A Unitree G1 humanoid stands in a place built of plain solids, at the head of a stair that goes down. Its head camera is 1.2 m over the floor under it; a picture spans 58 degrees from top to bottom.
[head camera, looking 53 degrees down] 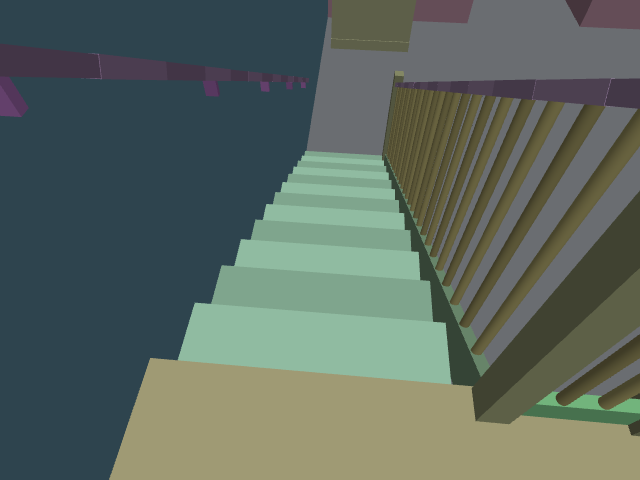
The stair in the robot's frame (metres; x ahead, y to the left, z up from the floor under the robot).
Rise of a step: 0.18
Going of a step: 0.28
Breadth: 0.90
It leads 5 degrees to the right of straight ahead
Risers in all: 13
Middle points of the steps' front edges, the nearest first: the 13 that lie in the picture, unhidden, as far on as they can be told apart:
0.44 0.04 0.00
0.72 0.01 -0.18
1.00 -0.02 -0.37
1.29 -0.04 -0.55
1.57 -0.07 -0.74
1.86 -0.10 -0.92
2.14 -0.12 -1.11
2.42 -0.15 -1.29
2.71 -0.17 -1.48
2.99 -0.20 -1.66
3.27 -0.22 -1.85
3.56 -0.25 -2.03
3.84 -0.27 -2.22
